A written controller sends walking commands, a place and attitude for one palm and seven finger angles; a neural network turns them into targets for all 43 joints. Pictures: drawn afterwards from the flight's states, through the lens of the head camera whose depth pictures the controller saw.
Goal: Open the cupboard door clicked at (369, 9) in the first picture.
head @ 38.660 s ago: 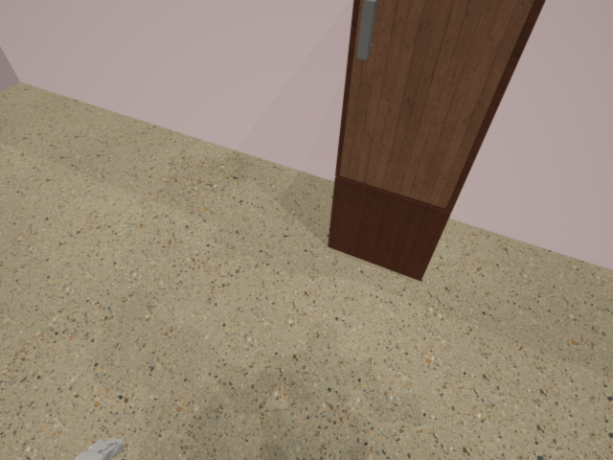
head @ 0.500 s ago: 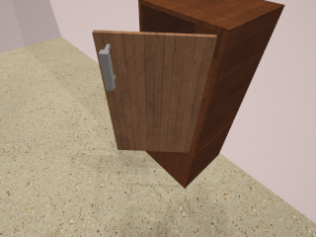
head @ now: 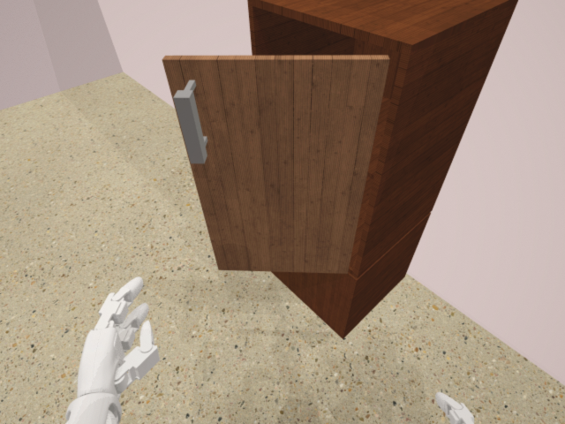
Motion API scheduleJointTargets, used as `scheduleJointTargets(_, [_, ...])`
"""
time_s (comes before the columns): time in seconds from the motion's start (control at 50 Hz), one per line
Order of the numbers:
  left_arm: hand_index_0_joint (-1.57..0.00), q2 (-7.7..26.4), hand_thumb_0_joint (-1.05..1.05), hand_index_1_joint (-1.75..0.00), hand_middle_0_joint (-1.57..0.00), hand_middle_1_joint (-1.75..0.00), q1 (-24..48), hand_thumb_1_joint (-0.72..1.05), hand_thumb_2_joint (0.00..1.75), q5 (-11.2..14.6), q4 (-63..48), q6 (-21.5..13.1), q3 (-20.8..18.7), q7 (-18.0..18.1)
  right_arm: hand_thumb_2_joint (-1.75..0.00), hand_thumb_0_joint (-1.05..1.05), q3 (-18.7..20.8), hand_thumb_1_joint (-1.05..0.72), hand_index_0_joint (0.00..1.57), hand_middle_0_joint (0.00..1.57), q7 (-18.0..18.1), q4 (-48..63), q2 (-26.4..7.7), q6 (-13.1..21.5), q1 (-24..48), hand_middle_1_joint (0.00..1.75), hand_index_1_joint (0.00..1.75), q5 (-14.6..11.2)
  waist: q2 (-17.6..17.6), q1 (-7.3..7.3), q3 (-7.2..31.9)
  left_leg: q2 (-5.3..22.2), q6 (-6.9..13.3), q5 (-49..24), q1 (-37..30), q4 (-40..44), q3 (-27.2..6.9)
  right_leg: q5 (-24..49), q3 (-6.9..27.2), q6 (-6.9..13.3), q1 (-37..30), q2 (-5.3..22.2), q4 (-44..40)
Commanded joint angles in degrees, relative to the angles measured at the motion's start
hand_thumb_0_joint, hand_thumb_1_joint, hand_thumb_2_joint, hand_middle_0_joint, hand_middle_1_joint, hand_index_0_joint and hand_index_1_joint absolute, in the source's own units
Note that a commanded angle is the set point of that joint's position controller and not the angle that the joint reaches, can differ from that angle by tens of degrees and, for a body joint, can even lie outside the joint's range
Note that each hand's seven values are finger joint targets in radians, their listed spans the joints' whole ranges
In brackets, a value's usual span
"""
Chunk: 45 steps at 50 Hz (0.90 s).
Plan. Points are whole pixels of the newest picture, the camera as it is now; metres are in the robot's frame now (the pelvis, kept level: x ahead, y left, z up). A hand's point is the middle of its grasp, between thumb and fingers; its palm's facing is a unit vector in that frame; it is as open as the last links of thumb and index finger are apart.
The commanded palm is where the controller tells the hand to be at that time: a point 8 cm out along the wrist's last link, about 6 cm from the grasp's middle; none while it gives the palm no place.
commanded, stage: raise the hand with hooked fingers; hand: left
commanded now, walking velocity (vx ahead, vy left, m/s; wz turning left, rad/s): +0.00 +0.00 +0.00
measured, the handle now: (194, 122) +0.57 +0.17 +0.17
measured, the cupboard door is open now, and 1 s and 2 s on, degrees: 45 45 45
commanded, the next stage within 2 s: move the hooked fingers beside the handle in 1.88 s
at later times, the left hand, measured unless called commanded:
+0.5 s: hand (160, 345) +0.22 +0.17 +0.05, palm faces -0.11 -0.99 -0.11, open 10.4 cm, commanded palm +0.19 +0.25 +0.06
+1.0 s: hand (85, 275) +0.27 +0.25 +0.13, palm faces +0.04 -1.00 -0.07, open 13.2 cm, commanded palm +0.24 +0.29 +0.13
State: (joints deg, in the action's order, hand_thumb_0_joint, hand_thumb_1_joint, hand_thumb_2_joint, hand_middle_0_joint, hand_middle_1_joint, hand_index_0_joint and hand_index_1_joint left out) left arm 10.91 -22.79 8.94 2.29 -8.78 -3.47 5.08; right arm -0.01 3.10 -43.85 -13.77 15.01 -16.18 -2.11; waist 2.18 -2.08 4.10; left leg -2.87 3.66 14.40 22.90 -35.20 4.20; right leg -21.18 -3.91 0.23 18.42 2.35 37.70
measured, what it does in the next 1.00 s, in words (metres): stands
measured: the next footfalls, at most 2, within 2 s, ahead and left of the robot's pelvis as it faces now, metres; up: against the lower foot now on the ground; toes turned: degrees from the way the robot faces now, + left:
none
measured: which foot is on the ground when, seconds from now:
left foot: down 0.00-1.00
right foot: down 0.00-1.00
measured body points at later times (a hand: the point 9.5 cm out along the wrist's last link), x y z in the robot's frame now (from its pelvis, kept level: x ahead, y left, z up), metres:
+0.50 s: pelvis +0.00 -0.05 -0.03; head +0.03 -0.06 +0.42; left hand +0.22 +0.22 +0.05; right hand +0.19 -0.27 -0.11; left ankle +0.04 +0.07 -0.72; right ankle -0.01 -0.12 -0.72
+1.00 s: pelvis +0.01 -0.01 +0.00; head +0.01 +0.00 +0.45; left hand +0.26 +0.30 +0.14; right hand +0.19 -0.25 -0.05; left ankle +0.04 +0.07 -0.72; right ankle -0.01 -0.12 -0.72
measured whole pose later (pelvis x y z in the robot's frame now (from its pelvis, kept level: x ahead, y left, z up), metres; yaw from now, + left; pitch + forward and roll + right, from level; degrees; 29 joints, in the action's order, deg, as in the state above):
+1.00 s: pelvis +0.01 -0.01 +0.00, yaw +0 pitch +2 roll -2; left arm 22.6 -6.4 21.1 1.9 -7.7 -21.6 -21.1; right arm -2.1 6.1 -35.0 -15.1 15.9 -14.0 -4.1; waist 0.9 1.1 3.1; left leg -0.2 3.3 16.7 23.0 -37.9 2.8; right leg -20.5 -4.9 0.9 16.0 -0.6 34.8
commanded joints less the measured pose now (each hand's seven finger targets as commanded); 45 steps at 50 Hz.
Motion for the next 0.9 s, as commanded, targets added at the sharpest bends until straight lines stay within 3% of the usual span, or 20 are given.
scheduleJointTargets(0.0, [-0.22, -0.5, 0.00, -0.48, -0.22, -0.48, -13.1, 0.62, 0.78, 4.0, 6.8, -14.9, -3.1, -12.7, -0.90, 0.00, 4.4, -0.90, 0.20, 0.20, -0.9, 12.4, -8.2, 1.8, 7.9, 0.30, 0.30, 1.2, -26.3, 3.04, -5.2, 3.3, -3.9, 4.8, 10.7, -4.5, -5.6, -5.2, -1.1, 0.8, 17.4, -3.1, -1.0])
scheduleJointTargets(0.02, [-0.22, 2.8, 0.00, -0.50, -0.22, -0.50, -14.5, 0.60, 0.77, 4.5, 9.2, -17.6, -6.6, -16.7, -0.90, 0.00, 5.1, -0.90, 0.20, 0.20, -1.7, 13.7, -8.6, 1.4, 8.2, 0.30, 0.30, 0.7, -22.4, 4.64, -4.0, 2.8, -4.2, 2.9, 11.3, -5.9, -4.7, -2.5, 0.3, 1.4, 16.1, -2.7, 0.5])
scheduleJointTargets(0.04, [-0.22, 4.1, 0.00, -0.51, -0.22, -0.51, -14.2, 0.57, 0.76, 5.8, 8.5, -19.4, -7.3, -21.0, -0.90, 0.00, 5.2, -0.90, 0.20, 0.20, -2.2, 16.4, -9.3, 1.1, 9.4, 0.30, 0.30, 0.6, -16.9, 4.66, -2.1, 1.9, -4.4, 2.3, 11.3, -7.3, -3.9, -0.8, 0.8, 1.9, 14.6, -2.2, 2.1])
scheduleJointTargets(0.08, [-0.23, 9.5, 0.00, -0.54, -0.23, -0.54, -12.5, 0.53, 0.74, 6.2, 4.9, -18.9, -12.5, -24.7, -0.90, 0.00, 5.1, -0.90, 0.20, 0.20, -2.2, 19.9, -8.9, 0.7, 11.0, 0.30, 0.30, -0.4, -5.9, 6.30, 3.6, 1.2, -3.6, 0.2, 10.1, -9.2, -2.5, 3.2, 1.9, 2.1, 12.8, -1.8, 4.3])
scheduleJointTargets(0.12, [-0.23, 15.2, 0.00, -0.57, -0.23, -0.57, -7.3, 0.48, 0.72, 7.4, -6.4, -17.3, -17.3, -24.4, -0.90, 0.00, 4.8, -0.90, 0.20, 0.20, -1.7, 22.1, -8.2, -0.2, 10.5, 0.30, 0.30, -0.2, 4.2, 7.14, 10.0, 1.3, -3.1, -1.3, 8.0, -9.8, -2.1, 5.0, 2.8, 2.0, 11.1, -1.9, 5.6])
scheduleJointTargets(0.14, [-0.23, 14.9, 0.00, -0.58, -0.23, -0.58, -4.2, 0.46, 0.71, 8.3, -13.3, -17.3, -17.1, -23.6, -0.90, 0.00, 4.5, -0.90, 0.20, 0.20, -1.4, 23.5, -7.4, -0.5, 10.4, 0.30, 0.30, 0.0, 7.1, 6.40, 12.8, 1.6, -2.7, -1.2, 6.4, -9.9, -2.1, 4.6, 3.4, 1.7, 10.8, -2.1, 5.2])
scheduleJointTargets(0.2, [-0.24, 15.0, 0.00, -0.63, -0.24, -0.63, 2.6, 0.39, 0.68, 9.8, -27.7, -22.0, -18.6, -18.9, -0.90, 0.00, 4.0, -0.90, 0.20, 0.20, -0.1, 22.0, -5.0, -0.4, 7.0, 0.30, 0.30, 0.5, 10.1, 3.66, 16.3, 2.9, -1.9, -6.3, 1.7, -12.1, -3.7, 9.9, 4.4, 1.5, 10.8, -2.8, 5.0])
scheduleJointTargets(0.22, [-0.24, 14.6, 0.00, -0.64, -0.24, -0.64, 6.1, 0.36, 0.67, 9.7, -30.5, -23.8, -16.7, -18.2, -0.90, 0.00, 3.6, -0.90, 0.20, 0.20, 0.2, 20.8, -5.3, -0.3, 5.4, 0.30, 0.30, 0.8, 7.6, 1.81, 14.6, 3.2, -1.7, -5.8, 2.4, -12.9, -4.7, 9.5, 4.6, 1.4, 12.7, -3.4, 5.3])
scheduleJointTargets(0.28, [-0.24, 10.7, 0.00, -0.69, -0.24, -0.69, 9.9, 0.29, 0.64, 9.3, -24.6, -27.2, -10.3, -20.0, -0.90, 0.00, 2.9, -0.90, 0.20, 0.20, 0.8, 17.6, -6.6, 1.3, 5.3, 0.30, 0.30, 0.5, 7.6, -2.12, 6.4, 3.7, -1.4, -1.2, 4.6, -14.5, -6.1, 4.5, 4.6, 1.2, 19.6, -3.6, 4.4])
scheduleJointTargets(0.32, [-0.25, 10.6, 0.00, -0.72, -0.25, -0.72, 11.6, 0.25, 0.62, 10.4, -17.3, -25.3, -7.8, -24.4, -0.90, 0.00, 2.0, -0.90, 0.20, 0.20, 1.3, 16.7, -8.0, 2.1, 5.2, 0.30, 0.30, -0.4, 3.1, -3.81, 1.4, 3.9, -1.0, 1.6, 7.1, -14.8, -7.1, 2.3, 6.3, 0.3, 19.7, -3.3, 1.7])
scheduleJointTargets(0.36, [-0.25, 14.5, 0.00, -0.75, -0.25, -0.75, 10.9, 0.20, 0.60, 10.4, -10.0, -20.2, -10.2, -28.6, -0.90, 0.00, 2.3, -0.90, 0.20, 0.20, 2.1, 16.3, -9.1, 2.3, 4.8, 0.30, 0.30, -1.1, -1.0, -2.99, 2.6, 3.5, -0.9, 2.7, 9.2, -14.3, -6.6, 0.9, 9.7, -1.1, 16.6, -1.9, -1.9])
scheduleJointTargets(0.44, [-0.26, 21.5, 0.00, -0.81, -0.26, -0.81, 8.9, 0.11, 0.56, 12.3, -2.2, -6.3, -19.3, -32.8, -0.90, 0.00, 1.8, -0.90, 0.20, 0.20, 3.0, 18.7, -9.5, 0.8, 6.6, 0.30, 0.30, -2.0, -6.7, 2.36, 8.3, 2.8, -0.9, -0.2, 9.7, -11.8, -6.1, 6.5, 13.3, -4.1, 5.6, 1.4, -4.6])
scheduleJointTargets(0.48, [-0.26, 24.2, 0.00, -0.84, -0.26, -0.84, 9.7, 0.06, 0.54, 15.1, -4.6, -3.6, -25.7, -31.5, -0.90, 0.00, 1.3, -0.90, 0.20, 0.20, 3.1, 19.8, -8.8, 0.1, 7.6, 0.30, 0.30, -1.5, -7.0, 4.69, 12.5, 2.7, -1.3, -3.5, 8.2, -10.4, -6.4, 13.5, 12.9, -5.1, 0.0, 2.1, -4.0])
scheduleJointTargets(0.52, [-0.26, 25.2, 0.00, -0.87, -0.26, -0.87, 9.5, 0.01, 0.52, 17.3, -8.6, -4.5, -30.3, -28.8, -0.90, 0.00, 0.9, -0.90, 0.20, 0.20, 2.8, 20.6, -7.5, 0.3, 7.8, 0.30, 0.30, -1.1, -5.3, 6.67, 15.0, 2.9, -1.8, -7.4, 5.6, -9.2, -6.6, 22.9, 11.2, -5.1, -3.6, 1.5, -2.2])
scheduleJointTargets(0.54, [-0.27, 23.3, 0.00, -0.88, -0.27, -0.88, 10.2, -0.01, 0.51, 17.5, -12.0, -6.0, -29.3, -27.7, -0.90, 0.00, 0.6, -0.90, 0.20, 0.20, 2.5, 20.8, -6.9, 0.8, 7.1, 0.30, 0.30, -1.0, -2.8, 6.40, 15.9, 2.8, -1.9, -9.2, 3.7, -7.8, -6.3, 26.1, 9.3, -4.3, -3.7, 0.8, -1.6])
scheduleJointTargets(0.58, [-0.27, 20.2, 0.00, -0.92, -0.27, -0.92, 8.4, -0.06, 0.49, 17.2, -13.7, -8.5, -27.3, -25.8, -0.90, 0.00, 1.0, -0.90, 0.20, 0.20, 1.9, 20.1, -6.6, 1.7, 5.8, 0.30, 0.30, -1.0, -2.1, 5.66, 14.5, 2.8, -1.8, -10.8, 0.9, -6.6, -5.3, 29.2, 7.4, -4.1, -1.8, -0.1, -1.5])
scheduleJointTargets(0.64, [-0.27, 17.1, 0.00, -0.96, -0.27, -0.96, 9.4, -0.13, 0.46, 14.9, -10.4, -9.1, -21.9, -26.3, -0.90, 0.00, 1.7, -0.90, 0.20, 0.20, 1.3, 18.8, -7.9, 2.5, 4.7, 0.30, 0.30, -1.3, -2.7, 3.55, 9.0, 3.1, -1.6, -10.3, -0.4, -5.7, -5.0, 27.9, 6.5, -4.4, 2.8, -0.9, -2.3])
scheduleJointTargets(0.72, [-0.28, 18.8, 0.00, -1.02, -0.28, -1.02, 13.9, -0.22, 0.42, 13.5, -6.6, -4.7, -18.9, -29.4, -0.90, 0.00, 2.0, -0.90, 0.20, 0.20, 2.1, 18.1, -9.8, 3.0, 4.1, 0.30, 0.30, -2.2, -2.0, 2.34, 3.7, 3.5, -1.0, -6.8, -2.0, -3.1, -5.4, 15.3, 5.4, -2.9, 6.5, -2.1, -5.6])
scheduleJointTargets(0.82, [-0.29, 28.3, 0.00, -1.10, -0.29, -1.10, 25.3, -0.34, 0.37, 13.5, -16.4, -4.1, -26.4, -27.1, -0.90, 0.00, 1.4, -0.90, 0.20, 0.20, 3.7, 18.1, -9.5, 3.7, 5.5, 0.30, 0.30, -1.7, 2.2, 3.71, 10.6, 3.8, -0.9, -7.3, -9.5, 1.4, -6.5, 10.6, 1.9, 0.2, 2.7, -3.4, -6.5])
scheduleJointTargets(0.88, [-0.29, 26.1, 0.00, -1.14, -0.29, -1.14, 25.8, -0.41, 0.34, 13.7, -17.2, -5.3, -26.5, -25.0, -0.90, 0.00, 0.7, -0.90, 0.20, 0.20, 3.4, 17.6, -8.5, 4.2, 5.9, 0.30, 0.30, -1.5, 5.3, 3.80, 10.8, 4.1, -1.5, -9.4, -13.4, 3.3, -7.2, 12.0, 0.1, 1.0, 2.0, -4.0, -6.4])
